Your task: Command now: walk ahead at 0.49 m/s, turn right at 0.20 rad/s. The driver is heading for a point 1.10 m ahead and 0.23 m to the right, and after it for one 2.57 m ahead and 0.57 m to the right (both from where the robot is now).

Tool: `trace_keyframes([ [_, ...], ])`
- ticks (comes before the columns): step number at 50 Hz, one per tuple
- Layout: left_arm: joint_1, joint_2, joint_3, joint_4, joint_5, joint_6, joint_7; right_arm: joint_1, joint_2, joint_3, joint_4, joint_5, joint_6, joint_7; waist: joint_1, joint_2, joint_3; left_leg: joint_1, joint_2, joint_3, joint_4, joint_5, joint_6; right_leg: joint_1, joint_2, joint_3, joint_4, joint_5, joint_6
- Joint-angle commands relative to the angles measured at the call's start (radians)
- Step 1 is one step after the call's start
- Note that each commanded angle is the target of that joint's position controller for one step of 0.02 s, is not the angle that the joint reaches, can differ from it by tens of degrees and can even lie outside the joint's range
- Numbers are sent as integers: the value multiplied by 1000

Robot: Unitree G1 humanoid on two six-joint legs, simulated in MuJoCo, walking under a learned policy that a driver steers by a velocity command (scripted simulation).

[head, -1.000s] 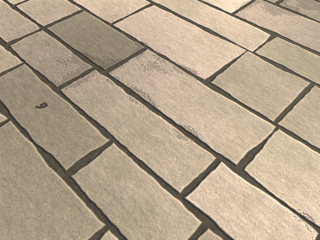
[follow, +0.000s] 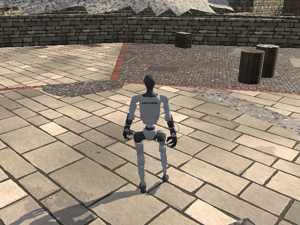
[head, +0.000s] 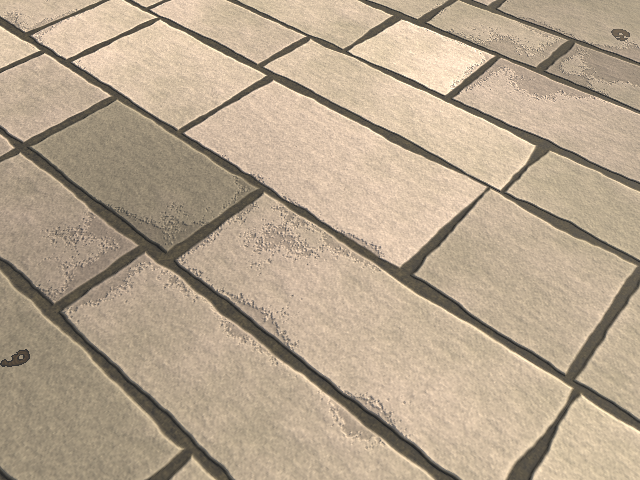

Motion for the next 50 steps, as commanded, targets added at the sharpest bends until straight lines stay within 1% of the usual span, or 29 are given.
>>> trace_keyframes([
  [1,42,40,12,-31,3,7,0,-43,-145,-26,-56,-1,-17,-21,41,72,47,-60,304,-177,-183,88,159,-41,-36,22,-117,155,16],
  [6,-120,24,6,-86,-5,-1,-23,22,-164,-27,-34,7,-6,-35,-23,78,70,66,309,-71,-178,109,112,-48,14,-15,-370,286,5],
  [11,-221,21,0,-159,-8,-1,-60,60,-179,-34,-14,15,21,-39,-49,80,104,245,368,-21,-95,164,84,-95,35,-55,-473,151,-28],
  [12,-220,27,2,-172,-8,-1,-67,49,-188,-38,-18,18,29,-40,-41,88,100,264,375,-7,-57,235,74,-75,47,-76,-483,95,-42],
  [14,-144,62,20,-178,-6,-1,-76,7,-218,-45,-39,18,42,-46,17,125,33,258,368,38,100,590,46,91,113,-147,-493,2,-78],
  [15,-5,98,44,-147,-8,0,-77,-15,-218,-45,-52,15,52,-50,94,120,-45,220,338,80,286,740,21,278,167,-179,-531,26,-104],
  [16,183,178,84,-100,-10,3,-66,-17,-201,-36,-75,8,53,-55,171,76,-145,48,289,103,550,666,-19,571,157,-95,-552,58,-151],
  [17,287,313,118,-93,-3,9,-49,43,-100,-2,-127,-12,27,-45,146,-159,-263,-384,139,102,963,116,-86,950,-110,403,-612,-33,-309],
  [18,294,281,100,-109,1,2,-50,41,-95,8,-137,-1,-23,-28,130,-192,-400,-587,28,-116,1147,-423,-84,1100,-234,808,-798,-65,-400],
  [19,271,206,81,-108,9,-1,-49,-61,-176,-17,-169,37,-52,-16,149,-130,-299,-693,99,-188,1182,-361,-51,1052,-189,666,-798,-37,-328],
  [20,199,165,69,-124,4,-2,-46,-115,-177,-15,-188,43,-64,-17,123,-58,-194,-691,146,-170,1118,-269,-34,904,-145,495,-793,45,-282],
  [21,115,138,60,-150,4,2,-47,-130,-170,-19,-185,26,-61,-25,77,38,-131,-629,186,-159,1029,-206,-37,741,-102,383,-809,132,-253],
  [22,61,105,47,-172,11,3,-48,-120,-173,-30,-184,13,-46,-32,37,52,-91,-554,215,-158,961,-164,-42,623,-65,311,-843,197,-232],
  [23,43,110,48,-182,17,2,-47,-105,-165,-32,-195,10,-29,-32,11,9,-80,-498,221,-161,925,-156,-56,544,-54,300,-865,242,-247],
  [24,42,118,50,-184,12,-1,-44,-93,-152,-33,-200,3,-15,-32,1,9,-69,-476,220,-152,887,-150,-75,502,-39,269,-877,291,-255],
  [27,94,152,61,-176,0,-4,-24,-182,-132,-34,-242,-10,1,-41,14,12,-28,-501,192,-126,702,-20,-118,449,3,196,-897,338,-243],
  [31,162,160,64,-165,-5,6,-6,-337,-99,-23,-293,1,-6,-36,73,-38,-8,-450,132,-123,380,201,-120,449,46,178,-880,200,-189],
  [35,205,164,67,-148,-12,13,-2,-419,-129,-30,-338,13,-18,-22,100,-55,7,-407,104,-146,251,222,-104,511,10,266,-831,121,-170],
  [39,200,156,64,-133,3,23,7,-359,-156,-37,-325,8,-36,-3,77,-86,0,-363,112,-117,211,115,-43,651,-56,290,-742,250,-151],
  [40,187,151,61,-137,6,27,5,-297,-172,-47,-308,5,-38,-6,44,-84,-28,-277,87,-82,179,88,-15,668,-28,263,-669,403,-134],
  [41,177,131,51,-145,13,28,1,-182,-202,-60,-280,-2,-40,-10,-5,-64,-117,-102,109,-100,191,114,29,646,25,213,-513,513,-111],
  [42,206,101,35,-160,29,25,1,-22,-256,-74,-261,-7,-38,-9,-44,53,-264,196,256,-308,234,166,125,466,107,144,-232,333,-71],
  [43,340,48,18,-151,5,8,-7,84,-316,-97,-219,3,-24,0,-14,367,-344,502,440,-743,122,-31,287,87,241,52,108,-240,14],
  [44,297,116,23,-151,-5,-5,-9,76,-233,-75,-219,39,-21,6,-31,298,-276,491,448,-886,29,-267,267,-68,193,112,205,-372,2],
  [45,153,163,34,-181,-10,-14,-13,-4,-183,-60,-245,39,-13,4,-44,180,-119,351,408,-756,13,-262,216,-118,142,96,211,-284,-5],
  [46,69,152,30,-204,5,-23,-12,-54,-175,-53,-265,23,-5,4,-32,80,-55,222,367,-651,1,-155,194,-93,112,68,169,-216,-7],
  [47,38,139,33,-218,24,-30,-11,-76,-164,-49,-272,18,0,4,-8,43,-12,132,330,-586,-15,-35,187,-65,88,56,91,-175,-1],
  [48,46,129,35,-224,34,-32,-11,-82,-153,-44,-275,11,1,2,18,66,-24,88,294,-534,-27,49,176,-8,67,52,26,-147,4],
  [50,61,98,31,-230,35,-28,-10,-67,-153,-44,-272,18,5,-2,36,119,-39,47,255,-466,-42,151,181,43,68,24,-81,-145,28],
])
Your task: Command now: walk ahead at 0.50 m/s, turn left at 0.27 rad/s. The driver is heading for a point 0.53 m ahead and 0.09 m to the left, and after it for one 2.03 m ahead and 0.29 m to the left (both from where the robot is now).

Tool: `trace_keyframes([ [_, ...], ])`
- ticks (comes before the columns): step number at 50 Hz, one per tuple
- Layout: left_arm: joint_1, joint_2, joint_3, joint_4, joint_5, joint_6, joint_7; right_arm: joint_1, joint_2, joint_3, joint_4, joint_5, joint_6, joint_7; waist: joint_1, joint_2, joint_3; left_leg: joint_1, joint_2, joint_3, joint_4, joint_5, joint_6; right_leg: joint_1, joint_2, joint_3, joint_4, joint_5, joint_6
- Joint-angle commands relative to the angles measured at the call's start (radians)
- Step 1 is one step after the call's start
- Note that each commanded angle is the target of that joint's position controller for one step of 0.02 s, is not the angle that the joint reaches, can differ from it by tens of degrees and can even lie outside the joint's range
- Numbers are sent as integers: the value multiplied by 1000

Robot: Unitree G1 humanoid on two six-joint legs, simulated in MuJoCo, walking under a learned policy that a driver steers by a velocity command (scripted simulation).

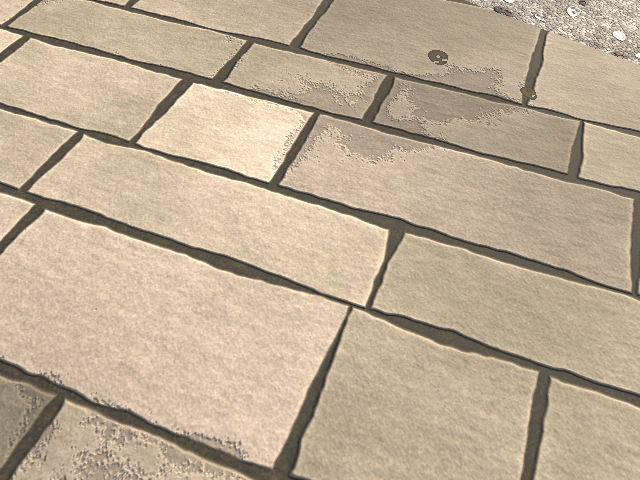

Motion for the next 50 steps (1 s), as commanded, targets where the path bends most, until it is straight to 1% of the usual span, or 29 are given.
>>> trace_keyframes([
  [1,-14,72,23,-92,9,-17,6,6,-124,-27,-67,7,-7,-10,26,113,-48,161,247,-324,-182,201,202,-158,-52,13,-140,31,31],
  [4,-124,45,11,-123,5,-15,9,44,-164,-41,-59,16,3,-30,-2,105,-30,99,226,-276,-193,207,187,-121,-31,-1,-338,176,60],
  [7,-218,42,8,-141,-7,-22,-1,92,-162,-41,-48,21,19,-41,-35,122,-19,68,202,-263,-174,161,154,-51,5,1,-493,333,69],
  [10,-292,56,13,-165,-16,-33,-12,139,-156,-40,-41,25,34,-47,-55,127,-12,90,211,-315,-126,101,142,2,34,13,-578,348,67],
  [12,-297,79,24,-172,-21,-41,-16,136,-161,-44,-45,27,42,-51,-40,140,-11,120,225,-374,-88,62,129,50,41,25,-634,299,55],
  [14,-215,104,41,-153,-22,-48,-11,102,-154,-45,-59,28,49,-53,16,155,-30,115,206,-397,-15,75,100,181,34,17,-703,278,23],
  [15,-121,132,55,-135,-14,-49,-3,81,-128,-37,-73,22,47,-52,65,147,-86,69,166,-366,91,105,71,336,-12,37,-713,271,-9],
  [16,42,191,72,-119,0,-48,8,61,-71,-18,-99,7,41,-48,136,46,-213,-57,106,-276,360,-5,32,578,-184,188,-699,227,-78],
  [17,122,261,90,-87,7,-30,5,191,-13,2,-126,30,30,-49,86,-268,-319,-376,-10,-136,633,-410,-18,844,-398,582,-754,77,-235],
  [18,117,181,76,-86,-8,-24,-1,198,-108,-15,-108,40,30,-51,91,-219,-251,-510,74,-137,793,-434,-31,797,-426,691,-794,-97,-242],
  [19,83,121,59,-92,-11,-23,0,109,-156,-30,-111,33,37,-50,107,-114,-130,-537,106,-134,848,-341,-39,685,-378,555,-809,-69,-203],
  [20,34,101,49,-94,-6,-20,-3,65,-147,-32,-117,23,44,-49,87,-44,-66,-506,135,-108,845,-267,-49,574,-330,426,-831,44,-178],
  [21,-1,82,43,-87,-3,-18,-6,36,-134,-34,-129,14,46,-45,68,-37,-20,-490,157,-100,814,-219,-55,491,-292,342,-858,130,-168],
  [23,-30,73,40,-73,2,-22,-10,28,-99,-34,-142,22,57,-33,37,-80,5,-430,191,-78,778,-170,-58,387,-243,209,-909,224,-152],
  [27,-15,120,57,-31,-4,-33,-10,-40,-68,-25,-181,14,66,-24,35,-49,15,-463,208,-64,671,-60,-82,371,-249,70,-953,394,-176],
  [32,11,165,64,9,-10,-19,-1,-182,-52,-11,-219,15,53,5,82,-28,33,-410,194,-4,401,166,-65,402,-228,-92,-947,440,-138],
  [35,85,183,65,51,-29,-8,-6,-271,-37,-2,-259,17,49,16,109,-19,60,-363,170,24,289,127,-36,434,-251,-104,-942,425,-134],
  [37,110,201,66,79,-45,6,-11,-301,-54,-6,-283,16,45,21,94,-31,77,-343,147,48,230,24,-8,486,-279,-84,-912,492,-137],
  [38,107,215,67,87,-51,13,-11,-286,-71,-12,-284,12,41,21,71,-45,68,-297,130,68,197,-24,9,505,-284,-78,-871,601,-133],
  [39,100,229,67,95,-54,19,-10,-224,-99,-26,-270,7,37,18,24,-62,26,-184,99,92,155,-36,27,511,-274,-85,-788,764,-120],
  [40,93,223,60,103,-55,24,-8,-76,-141,-50,-224,3,35,12,-61,-52,-61,39,64,121,95,35,53,465,-233,-120,-621,874,-95],
  [41,100,186,41,95,-41,18,-6,88,-208,-78,-183,-5,38,-4,-131,-25,-182,350,152,27,144,106,89,275,-187,-139,-383,713,-54],
  [42,201,54,-5,57,-18,1,-18,173,-326,-97,-175,-25,39,-18,-89,236,-359,744,480,-455,111,35,249,-141,-26,-134,39,17,21],
  [43,170,117,11,85,-40,-18,-19,202,-250,-78,-177,-22,39,-19,-130,203,-474,717,539,-661,-22,15,275,-206,16,67,200,-255,22],
  [44,85,181,35,52,-71,-20,-18,146,-205,-59,-166,-20,34,-15,-118,160,-293,588,494,-477,-37,41,217,-285,-31,78,233,-201,14],
  [45,37,162,31,37,-65,-16,-13,79,-166,-47,-159,-11,30,-13,-77,139,-184,449,446,-335,-58,78,181,-286,-79,43,177,-119,13],
  [46,21,150,33,40,-45,-5,-8,16,-124,-36,-154,-9,24,-8,-40,126,-110,325,401,-240,-94,106,157,-253,-108,29,122,-56,20],
  [47,53,142,39,53,-39,14,-5,-28,-93,-29,-153,-11,13,-5,1,152,-80,230,367,-163,-138,115,137,-182,-134,37,90,1,22],
  [50,92,79,33,69,-44,53,-4,-65,-88,-38,-125,-19,-16,-7,45,127,-32,118,358,-53,-239,144,142,-127,-138,42,62,99,35],
])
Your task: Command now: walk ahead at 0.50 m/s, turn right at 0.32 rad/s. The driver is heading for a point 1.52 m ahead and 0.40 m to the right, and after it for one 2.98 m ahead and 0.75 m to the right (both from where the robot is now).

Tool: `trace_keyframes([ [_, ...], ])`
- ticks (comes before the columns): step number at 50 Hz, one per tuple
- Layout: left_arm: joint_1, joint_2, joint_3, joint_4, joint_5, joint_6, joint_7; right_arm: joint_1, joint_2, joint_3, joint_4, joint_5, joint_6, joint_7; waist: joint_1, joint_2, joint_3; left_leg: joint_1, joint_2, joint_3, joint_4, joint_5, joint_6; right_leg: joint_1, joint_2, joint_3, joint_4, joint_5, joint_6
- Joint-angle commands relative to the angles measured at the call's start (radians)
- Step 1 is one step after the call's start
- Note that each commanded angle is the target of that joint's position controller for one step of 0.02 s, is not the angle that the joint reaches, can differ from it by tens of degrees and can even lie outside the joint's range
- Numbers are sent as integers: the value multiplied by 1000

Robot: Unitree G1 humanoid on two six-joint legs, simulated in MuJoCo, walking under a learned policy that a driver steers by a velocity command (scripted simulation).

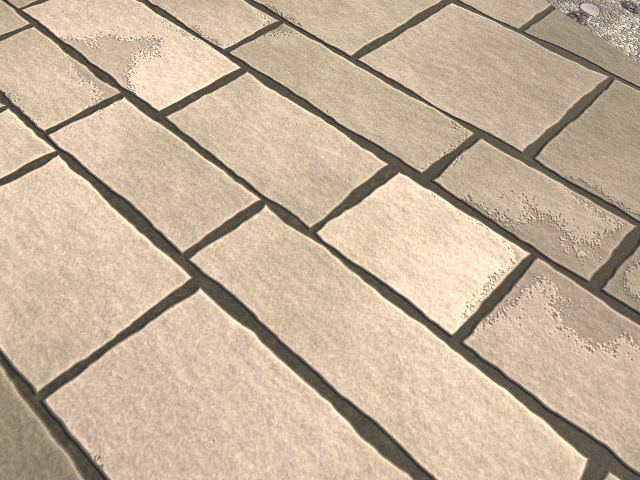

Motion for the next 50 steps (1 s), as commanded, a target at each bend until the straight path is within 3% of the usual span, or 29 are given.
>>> trace_keyframes([
  [1,45,34,17,-47,2,20,7,-19,-111,-38,-29,-7,-39,-8,19,129,-40,86,272,-172,-283,208,156,-100,-47,55,-10,114,9],
  [4,-25,26,17,-72,8,22,4,9,-119,-44,7,-12,-40,-25,5,112,-2,131,264,-81,-299,239,142,-177,-38,75,-141,248,14],
  [7,-111,9,8,-98,14,15,-16,20,-146,-52,26,-6,-33,-36,-21,98,28,159,258,-2,-311,240,123,-165,-27,27,-314,366,3],
  [10,-213,-1,-1,-142,16,14,-35,66,-173,-62,55,6,-19,-44,-62,78,68,232,289,40,-305,244,117,-189,-22,-23,-422,365,-18],
  [13,-268,8,-1,-185,14,15,-52,89,-193,-70,78,22,2,-45,-71,83,81,332,313,70,-250,314,99,-205,-8,-68,-485,271,-51],
  [16,-202,48,22,-199,13,21,-58,63,-235,-80,76,33,23,-52,-10,129,0,372,308,111,-60,762,65,-38,81,-159,-497,124,-107],
  [17,-90,82,43,-177,9,23,-55,44,-244,-81,73,38,32,-54,58,130,-64,348,286,132,102,881,46,111,131,-187,-523,112,-135],
  [18,76,145,79,-133,8,26,-42,39,-231,-73,68,41,34,-56,142,101,-152,236,240,151,334,819,8,370,174,-172,-588,173,-174],
  [19,179,251,108,-112,6,36,-19,67,-149,-44,42,2,22,-55,144,-99,-223,-57,168,145,675,236,-46,647,-21,142,-611,232,-243],
  [20,118,303,105,-150,8,19,-25,122,-59,-12,-10,2,-13,-44,41,-250,-367,-419,-48,-61,977,-410,-92,900,-225,742,-804,-10,-449],
  [21,130,207,78,-159,12,5,-35,-5,-159,-30,-22,41,-48,-31,119,-81,-356,-526,4,-212,1009,-364,-64,889,-231,739,-895,-46,-398],
  [22,103,163,66,-154,16,-7,-35,-63,-167,-32,-44,62,-64,-26,104,-52,-228,-566,43,-200,956,-279,-36,781,-201,593,-887,12,-357],
  [23,37,134,56,-163,14,-13,-35,-63,-153,-29,-32,43,-68,-34,52,39,-144,-516,90,-199,864,-202,-31,626,-154,471,-880,126,-319],
  [24,-22,97,45,-176,17,-14,-30,-57,-166,-38,-21,16,-62,-40,17,33,-112,-446,119,-200,780,-159,-37,513,-116,383,-887,224,-299],
  [25,-50,85,38,-194,29,-14,-24,-38,-168,-43,-17,8,-49,-38,-9,11,-98,-385,133,-204,748,-128,-44,439,-91,343,-908,282,-293],
  [28,-34,113,45,-195,24,-20,-8,-44,-134,-38,-24,-5,-20,-38,-23,16,-78,-354,119,-175,626,-61,-87,343,-58,262,-939,423,-300],
  [33,34,133,51,-174,14,-8,17,-228,-89,-17,-74,0,-21,-30,42,-30,-34,-325,53,-161,259,224,-120,295,13,189,-927,335,-235],
  [37,89,137,53,-152,7,3,21,-316,-110,-19,-104,16,-37,-10,76,-49,-22,-271,15,-175,113,270,-106,335,-16,264,-874,247,-216],
  [41,90,122,50,-136,19,10,27,-239,-145,-30,-84,15,-55,6,41,-96,-33,-214,23,-159,61,171,-45,459,-80,312,-779,333,-190],
  [42,76,114,46,-138,20,12,25,-171,-159,-39,-64,10,-57,2,4,-99,-57,-124,3,-127,27,155,-15,468,-55,288,-710,466,-172],
  [43,71,84,34,-145,27,11,21,-64,-191,-53,-39,-1,-60,-2,-45,-75,-141,46,32,-148,37,170,31,445,-1,237,-551,558,-145],
  [44,118,47,17,-159,44,8,23,83,-247,-64,-23,-11,-60,-2,-76,63,-297,332,188,-369,75,188,126,280,82,162,-259,370,-103],
  [45,247,4,4,-156,17,-5,21,165,-299,-81,27,-2,-48,11,-30,398,-355,578,352,-835,-79,-62,277,-73,213,75,44,-195,-26],
  [46,194,86,12,-152,12,-15,18,150,-210,-56,19,34,-46,18,-55,282,-277,558,352,-931,-147,-290,258,-205,150,129,135,-232,-31],
  [47,58,125,22,-177,10,-22,14,80,-166,-42,2,36,-37,14,-71,174,-139,432,316,-790,-156,-266,220,-246,105,101,135,-139,-34],
  [48,-25,115,18,-197,25,-32,14,42,-162,-36,-12,22,-28,13,-65,84,-79,316,271,-690,-166,-152,203,-225,79,70,95,-78,-35],
  [49,-59,101,20,-211,41,-41,13,22,-154,-33,-14,17,-23,11,-45,63,-40,241,238,-625,-177,-34,201,-208,53,61,24,-34,-31],
  [50,-52,88,21,-215,48,-46,12,19,-143,-26,-16,10,-23,6,-24,88,-53,205,203,-577,-188,54,193,-155,34,60,-36,-3,-26],
])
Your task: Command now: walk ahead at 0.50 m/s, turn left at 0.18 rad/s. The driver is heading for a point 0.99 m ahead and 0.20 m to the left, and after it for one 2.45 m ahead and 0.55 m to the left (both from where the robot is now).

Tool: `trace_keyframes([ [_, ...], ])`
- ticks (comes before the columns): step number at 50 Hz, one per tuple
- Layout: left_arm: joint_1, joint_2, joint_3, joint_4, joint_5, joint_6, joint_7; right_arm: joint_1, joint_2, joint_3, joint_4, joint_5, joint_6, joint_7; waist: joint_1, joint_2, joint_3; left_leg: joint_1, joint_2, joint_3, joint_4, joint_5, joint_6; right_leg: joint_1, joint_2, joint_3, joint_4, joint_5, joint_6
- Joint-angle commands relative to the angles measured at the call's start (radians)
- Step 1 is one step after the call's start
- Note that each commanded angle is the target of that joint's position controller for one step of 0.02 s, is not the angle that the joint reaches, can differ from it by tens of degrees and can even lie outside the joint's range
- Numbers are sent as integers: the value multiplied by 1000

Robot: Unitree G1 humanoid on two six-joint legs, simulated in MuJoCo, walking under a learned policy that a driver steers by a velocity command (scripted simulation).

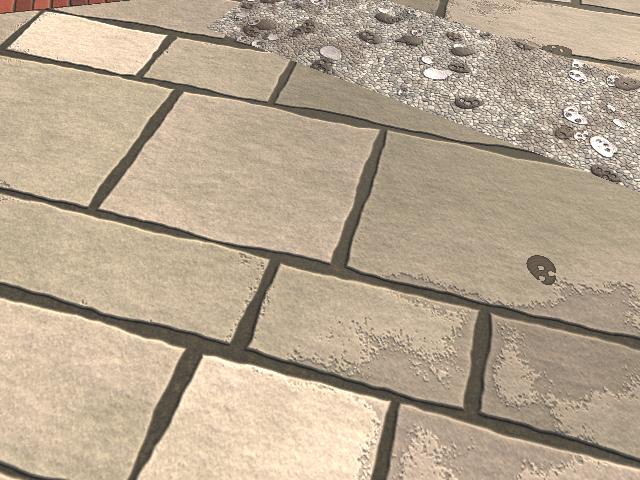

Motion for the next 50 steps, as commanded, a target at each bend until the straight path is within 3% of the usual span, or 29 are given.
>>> trace_keyframes([
  [1,-58,97,30,-111,18,-38,-1,42,-107,-20,-54,-3,-1,-8,-5,102,-46,269,251,-406,-242,77,187,-271,-95,26,-81,78,18],
  [4,-102,61,17,-128,18,-33,1,74,-137,-29,-40,11,5,-27,-6,119,-45,211,235,-339,-262,167,205,-241,-82,-11,-258,93,58],
  [7,-209,37,4,-146,12,-38,-5,105,-168,-40,-29,17,19,-45,-39,112,-23,143,205,-288,-267,147,177,-172,-57,-18,-458,279,80],
  [12,-326,61,11,-173,-6,-55,-21,182,-165,-40,-9,25,44,-55,-74,122,-13,139,206,-337,-206,67,145,-57,-8,1,-632,390,83],
  [14,-316,84,22,-174,-10,-63,-22,177,-170,-44,-12,25,51,-58,-51,139,-15,160,217,-389,-162,42,129,2,-5,8,-678,344,67],
  [16,-206,112,41,-145,-7,-68,-15,152,-143,-38,-25,24,55,-59,16,144,-51,130,177,-386,-61,62,90,177,-24,-2,-746,329,25],
  [17,-82,152,56,-129,6,-70,-5,129,-101,-23,-43,14,51,-56,80,105,-143,50,132,-331,120,46,56,375,-127,78,-728,299,-27],
  [18,49,235,77,-112,20,-60,3,199,-30,-2,-66,15,41,-56,95,-107,-286,-207,10,-188,436,-210,-8,700,-339,360,-739,211,-138],
  [19,99,226,79,-78,7,-45,-8,250,-62,0,-87,32,35,-58,75,-300,-308,-413,25,-129,646,-454,-25,741,-471,675,-828,-24,-225],
  [20,51,147,59,-88,0,-44,-10,200,-142,-22,-71,38,40,-59,84,-167,-170,-475,83,-147,743,-377,-33,625,-430,611,-862,-119,-201],
  [21,7,109,47,-90,1,-41,-9,132,-155,-28,-79,29,47,-57,78,-98,-78,-473,111,-121,762,-296,-39,514,-385,464,-874,-39,-169],
  [22,-38,84,37,-87,6,-39,-12,105,-141,-29,-84,20,52,-54,56,-61,-28,-445,136,-108,739,-235,-46,419,-340,360,-903,65,-155],
  [23,-68,64,30,-80,11,-40,-12,90,-129,-33,-90,16,58,-50,35,-73,0,-420,161,-106,711,-195,-49,354,-309,281,-927,148,-146],
  [25,-87,69,33,-66,12,-47,-13,83,-91,-27,-102,21,68,-40,16,-95,14,-374,184,-84,684,-141,-57,275,-279,166,-973,253,-143],
  [27,-82,93,42,-47,10,-55,-12,52,-75,-22,-123,17,73,-35,11,-70,16,-391,192,-80,636,-82,-72,266,-282,91,-998,346,-159],
  [33,-46,153,56,2,3,-44,-4,-106,-50,-4,-172,15,60,-4,60,-27,34,-342,179,-17,315,185,-63,301,-261,-115,-1002,480,-132],
  [37,11,191,65,38,-17,-26,-3,-208,-59,-3,-226,19,61,17,82,-27,63,-333,159,30,195,139,-23,402,-298,-168,-969,528,-105],
  [38,16,201,68,44,-21,-19,-2,-215,-68,-6,-236,18,62,21,76,-32,61,-318,145,49,176,93,-7,431,-306,-185,-938,604,-96],
  [40,15,233,77,45,-27,-5,5,-167,-104,-25,-241,12,69,22,29,-67,5,-194,78,109,161,-16,35,463,-305,-227,-797,941,-73],
  [41,28,235,74,53,-31,1,7,-65,-129,-43,-219,8,71,17,-35,-59,-59,-23,36,122,118,-17,66,429,-293,-243,-650,1058,-62],
  [42,46,209,59,61,-27,1,9,99,-173,-70,-174,12,74,2,-120,-27,-142,255,19,94,65,55,103,297,-263,-262,-451,1002,-35],
  [43,85,119,24,34,9,-10,1,227,-264,-91,-147,7,81,-22,-135,157,-260,620,255,-249,66,62,190,-46,-185,-276,-100,468,10],
  [44,147,69,-3,28,3,-33,-13,206,-292,-81,-164,13,71,-20,-74,284,-433,773,480,-750,-96,-51,344,-282,-28,-113,187,-200,39],
  [45,43,180,28,25,-39,-47,-23,199,-208,-56,-162,2,62,-12,-133,129,-382,707,461,-658,-130,-86,291,-357,-80,9,242,-160,25],
  [46,-39,174,26,-4,-60,-52,-26,158,-186,-47,-150,-5,53,-12,-119,119,-227,555,421,-478,-139,-23,248,-385,-115,-10,208,-95,12],
  [47,-58,151,21,-1,-46,-50,-19,95,-161,-39,-137,-6,45,-10,-71,57,-140,407,373,-361,-159,45,210,-353,-160,-14,119,-15,13],
  [48,-48,153,27,10,-29,-38,-14,46,-122,-28,-136,-11,35,-10,-35,85,-97,307,338,-279,-188,112,191,-303,-186,-7,61,38,18],
  [50,26,124,26,44,-29,-6,-14,5,-102,-25,-127,-18,15,-9,11,108,-75,193,315,-189,-265,139,187,-208,-194,4,33,113,33],
])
